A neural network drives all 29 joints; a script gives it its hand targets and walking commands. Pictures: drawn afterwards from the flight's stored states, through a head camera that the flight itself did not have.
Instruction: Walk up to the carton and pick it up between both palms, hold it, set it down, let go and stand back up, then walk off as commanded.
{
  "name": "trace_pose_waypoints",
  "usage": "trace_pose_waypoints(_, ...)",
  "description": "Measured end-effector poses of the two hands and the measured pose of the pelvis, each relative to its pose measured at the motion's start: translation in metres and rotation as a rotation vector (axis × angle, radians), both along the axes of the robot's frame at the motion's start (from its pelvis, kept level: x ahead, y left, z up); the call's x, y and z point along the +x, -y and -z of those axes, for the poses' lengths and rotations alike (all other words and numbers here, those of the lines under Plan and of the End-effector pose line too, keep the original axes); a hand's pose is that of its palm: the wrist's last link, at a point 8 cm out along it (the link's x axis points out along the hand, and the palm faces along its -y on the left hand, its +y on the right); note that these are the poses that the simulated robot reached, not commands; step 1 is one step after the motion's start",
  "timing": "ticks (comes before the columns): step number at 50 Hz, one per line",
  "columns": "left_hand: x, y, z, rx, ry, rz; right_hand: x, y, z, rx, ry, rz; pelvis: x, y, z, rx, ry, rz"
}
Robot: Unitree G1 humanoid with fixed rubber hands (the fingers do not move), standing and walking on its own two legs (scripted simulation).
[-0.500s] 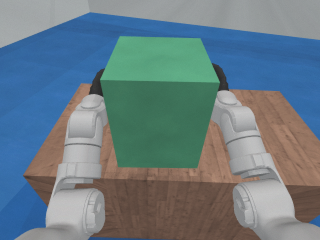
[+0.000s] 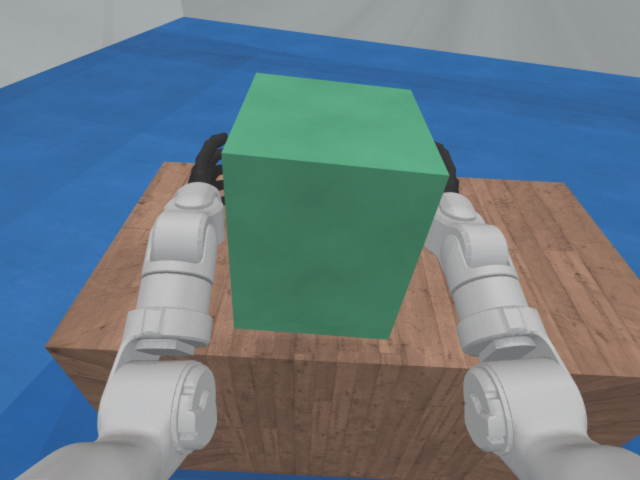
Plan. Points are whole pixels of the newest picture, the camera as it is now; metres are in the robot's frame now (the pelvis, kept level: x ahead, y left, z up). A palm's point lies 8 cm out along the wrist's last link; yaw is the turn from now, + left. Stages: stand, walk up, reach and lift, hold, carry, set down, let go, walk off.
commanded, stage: hold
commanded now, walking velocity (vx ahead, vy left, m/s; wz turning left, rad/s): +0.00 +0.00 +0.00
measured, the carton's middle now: (323, 208) +0.39 +0.01 +0.17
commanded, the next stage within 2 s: none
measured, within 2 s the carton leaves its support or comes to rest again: neither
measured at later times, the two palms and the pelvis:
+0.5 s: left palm (209, 192) +0.39 +0.15 +0.20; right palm (448, 188) +0.39 -0.14 +0.21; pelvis +0.01 +0.00 +0.00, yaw +0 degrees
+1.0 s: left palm (193, 205) +0.36 +0.16 +0.20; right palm (438, 212) +0.37 -0.13 +0.19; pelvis -0.02 +0.00 +0.00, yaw +0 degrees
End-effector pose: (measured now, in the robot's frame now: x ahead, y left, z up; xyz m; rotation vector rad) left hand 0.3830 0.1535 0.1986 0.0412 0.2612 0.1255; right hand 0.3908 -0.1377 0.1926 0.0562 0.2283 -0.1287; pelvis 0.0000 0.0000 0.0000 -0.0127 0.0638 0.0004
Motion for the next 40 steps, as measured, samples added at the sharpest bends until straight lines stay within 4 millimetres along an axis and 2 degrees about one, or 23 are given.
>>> trace_pose_waypoints(4,0.009,0.003,0.006,-0.006,-0.014,0.009,0.007,0.003,0.002,-0.004,-0.012,0.010,0.006,0.001,0.000,0.001,-0.008,0.000)
trace_pose_waypoints(8,0.016,0.006,0.007,-0.029,0.002,0.018,0.012,0.006,-0.005,-0.014,0.005,0.020,0.012,0.001,-0.001,0.002,-0.016,0.000)
trace_pose_waypoints(13,0.018,0.007,0.000,-0.037,0.059,0.028,0.012,0.006,-0.020,-0.032,0.062,0.025,0.017,0.001,-0.001,0.001,-0.023,0.000)
trace_pose_waypoints(17,0.016,0.007,-0.001,-0.036,0.059,0.036,0.009,0.007,-0.025,-0.047,0.061,0.028,0.018,0.000,-0.001,0.000,-0.021,0.000)
trace_pose_waypoints(23,0.008,0.005,0.002,-0.034,0.023,0.040,0.001,0.005,-0.021,-0.057,0.025,0.027,0.015,-0.001,-0.001,-0.002,-0.010,0.000)
trace_pose_waypoints(33,-0.014,-0.004,-0.005,-0.029,0.040,0.019,-0.016,-0.004,-0.026,-0.056,0.041,0.006,0.001,-0.003,0.000,-0.004,0.012,0.000)
trace_pose_waypoints(40,-0.031,-0.010,-0.005,0.001,0.025,-0.015,-0.024,-0.010,-0.015,-0.042,0.024,-0.029,-0.011,-0.003,0.001,-0.004,0.028,0.000)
